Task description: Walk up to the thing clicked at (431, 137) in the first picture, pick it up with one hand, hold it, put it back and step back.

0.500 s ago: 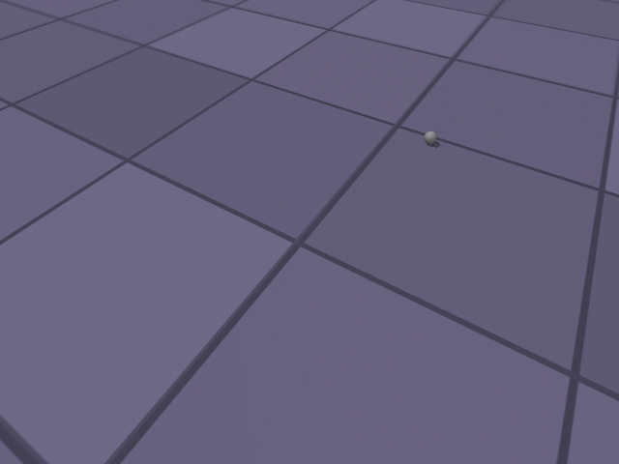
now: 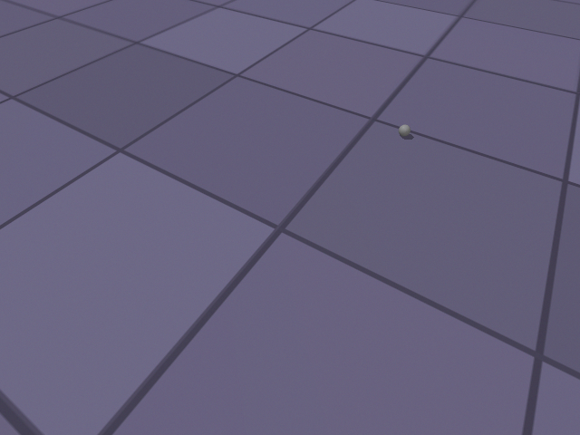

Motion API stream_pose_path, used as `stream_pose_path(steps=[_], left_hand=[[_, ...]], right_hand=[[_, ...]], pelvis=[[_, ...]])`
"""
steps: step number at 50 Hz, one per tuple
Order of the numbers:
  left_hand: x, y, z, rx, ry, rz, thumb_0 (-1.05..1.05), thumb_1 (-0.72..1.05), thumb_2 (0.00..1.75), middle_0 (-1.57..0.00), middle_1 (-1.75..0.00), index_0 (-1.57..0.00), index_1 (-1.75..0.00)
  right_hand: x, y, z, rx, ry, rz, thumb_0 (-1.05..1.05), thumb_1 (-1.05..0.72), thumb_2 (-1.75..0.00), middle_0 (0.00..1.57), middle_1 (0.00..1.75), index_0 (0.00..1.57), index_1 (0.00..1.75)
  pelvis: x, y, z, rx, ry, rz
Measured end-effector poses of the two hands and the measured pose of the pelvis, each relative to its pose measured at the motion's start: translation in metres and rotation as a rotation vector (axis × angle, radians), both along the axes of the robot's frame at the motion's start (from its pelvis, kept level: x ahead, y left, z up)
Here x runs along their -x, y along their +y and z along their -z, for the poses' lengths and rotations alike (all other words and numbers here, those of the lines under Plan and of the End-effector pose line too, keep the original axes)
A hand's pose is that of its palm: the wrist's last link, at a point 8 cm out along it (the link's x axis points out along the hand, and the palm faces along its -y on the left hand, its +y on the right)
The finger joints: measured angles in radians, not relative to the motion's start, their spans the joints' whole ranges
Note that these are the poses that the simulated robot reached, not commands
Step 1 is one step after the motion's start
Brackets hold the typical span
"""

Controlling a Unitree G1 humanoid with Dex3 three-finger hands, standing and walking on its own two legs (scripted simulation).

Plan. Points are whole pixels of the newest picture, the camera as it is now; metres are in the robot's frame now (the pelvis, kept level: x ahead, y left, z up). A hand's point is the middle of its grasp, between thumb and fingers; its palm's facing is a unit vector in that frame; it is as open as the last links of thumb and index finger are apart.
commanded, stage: stand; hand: left
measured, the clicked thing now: (404, 130) +1.86 -0.68 -0.75
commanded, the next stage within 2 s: walk up in 0.62 s
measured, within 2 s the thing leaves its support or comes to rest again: neither
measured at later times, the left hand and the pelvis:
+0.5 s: hand out of the picture +0.07 +0.25 -0.16, palm faces -0.03 -0.94 -0.34, open 7.3 cm; pelvis +0.00 +0.00 +0.00, yaw +0 degrees
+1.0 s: hand (173, 404) +0.22 +0.19 -0.13, palm faces -0.19 -0.88 -0.44, open 7.3 cm; pelvis +0.08 -0.10 -0.03, yaw -13 degrees
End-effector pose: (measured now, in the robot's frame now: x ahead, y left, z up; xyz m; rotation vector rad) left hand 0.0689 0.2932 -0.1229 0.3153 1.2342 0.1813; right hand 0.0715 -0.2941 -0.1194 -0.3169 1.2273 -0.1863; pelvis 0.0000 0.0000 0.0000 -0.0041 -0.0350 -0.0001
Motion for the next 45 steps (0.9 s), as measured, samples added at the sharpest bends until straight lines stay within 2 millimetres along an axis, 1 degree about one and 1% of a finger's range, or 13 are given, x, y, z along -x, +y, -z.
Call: stream_pose_path(steps=[16, 31, 33, 35, 37, 41, 43, 45], left_hand=[[-0.002, 0.002, -0.003, -0.004, -0.014, -0.002, 0.0, 0.91, 0.9, -0.2, -0.3, -0.2, -0.3], [0.005, 0.002, -0.002, -0.003, -0.005, -0.004, 0.0, 0.91, 0.9, -0.2, -0.3, -0.2, -0.3], [0.004, 0.004, -0.002, 0.014, -0.006, 0.005, 0.0, 0.91, 0.9, -0.2, -0.3, -0.2, -0.3], [-0.001, 0.006, -0.003, 0.015, 0.011, 0.038, 0.0, 0.91, 0.9, -0.2, -0.3, -0.2, -0.3], [-0.013, 0.007, -0.007, 0.006, 0.022, 0.077, 0.0, 0.91, 0.9, -0.2, -0.3, -0.2, -0.3], [-0.051, 0.002, -0.02, -0.009, -0.025, 0.126, 0.01, 0.91, 0.9, -0.2, -0.3, -0.2, -0.3], [-0.072, -0.006, -0.027, -0.018, -0.053, 0.149, 0.0, 0.91, 0.9, -0.2, -0.3, -0.2, -0.3], [-0.095, -0.017, -0.031, -0.035, -0.073, 0.174, 0.0, 0.91, 0.9, -0.2, -0.3, -0.2, -0.3]], right_hand=[[-0.001, 0.002, 0.0, -0.002, -0.01, -0.005, 0.0, -0.9, -0.9, 0.2, 0.3, 0.21, 0.3], [0.004, 0.0, -0.001, 0.003, -0.002, -0.002, 0.0, -0.9, -0.9, 0.2, 0.3, 0.21, 0.3], [0.004, -0.003, -0.003, -0.002, -0.03, 0.007, 0.0, -0.9, -0.9, 0.2, 0.3, 0.21, 0.3], [0.006, -0.012, -0.006, 0.004, -0.084, 0.032, 0.0, -0.9, -0.9, 0.2, 0.3, 0.21, 0.3], [0.012, -0.026, -0.01, 0.023, -0.122, 0.065, 0.0, -0.9, -0.9, 0.2, 0.3, 0.21, 0.3], [0.028, -0.062, -0.016, 0.069, -0.111, 0.116, 0.0, -0.9, -0.9, 0.21, 0.3, 0.21, 0.3], [0.032, -0.083, -0.016, 0.086, -0.101, 0.142, 0.0, -0.9, -0.9, 0.2, 0.3, 0.21, 0.3], [0.031, -0.106, -0.013, 0.098, -0.102, 0.167, 0.0, -0.9, -0.9, 0.2, 0.3, 0.21, 0.3]], pelvis=[[0.0, 0.001, 0.0, -0.002, -0.007, 0.0], [0.002, 0.001, -0.001, -0.001, -0.007, -0.002], [0.002, 0.0, 0.001, -0.006, 0.002, 0.022], [0.0, -0.002, 0.003, -0.012, 0.012, 0.061], [-0.003, -0.007, 0.004, -0.013, 0.015, 0.084], [-0.017, -0.025, 0.004, -0.025, 0.007, 0.121], [-0.028, -0.036, 0.005, -0.026, 0.001, 0.147], [-0.04, -0.05, 0.009, -0.032, -0.005, 0.172]])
